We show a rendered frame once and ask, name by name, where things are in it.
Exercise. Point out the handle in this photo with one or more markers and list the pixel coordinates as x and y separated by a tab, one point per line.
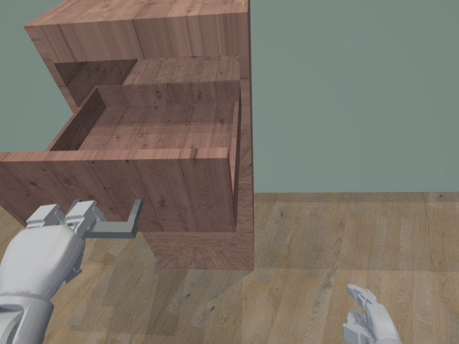
113	229

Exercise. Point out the robot left forearm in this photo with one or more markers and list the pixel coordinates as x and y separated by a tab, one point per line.
24	318

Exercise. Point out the left robot hand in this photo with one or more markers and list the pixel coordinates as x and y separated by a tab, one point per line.
45	255

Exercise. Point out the drawer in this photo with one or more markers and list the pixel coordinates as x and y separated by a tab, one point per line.
174	145

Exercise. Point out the right robot hand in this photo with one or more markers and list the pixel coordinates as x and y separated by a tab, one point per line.
376	324

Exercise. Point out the cabinet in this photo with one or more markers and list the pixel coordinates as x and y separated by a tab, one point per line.
87	43

